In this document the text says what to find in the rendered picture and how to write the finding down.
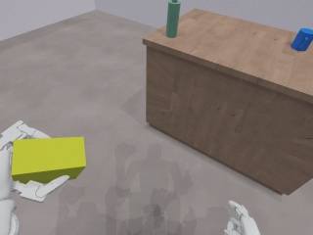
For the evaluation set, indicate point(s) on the robot right hand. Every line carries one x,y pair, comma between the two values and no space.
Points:
246,224

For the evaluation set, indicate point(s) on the table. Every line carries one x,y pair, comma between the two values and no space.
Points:
236,92

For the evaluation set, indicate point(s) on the robot left hand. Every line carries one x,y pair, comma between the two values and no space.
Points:
32,190

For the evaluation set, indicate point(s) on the left robot forearm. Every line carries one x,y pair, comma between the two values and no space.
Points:
9,223

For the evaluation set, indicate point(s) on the sponge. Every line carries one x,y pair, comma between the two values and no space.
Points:
44,159

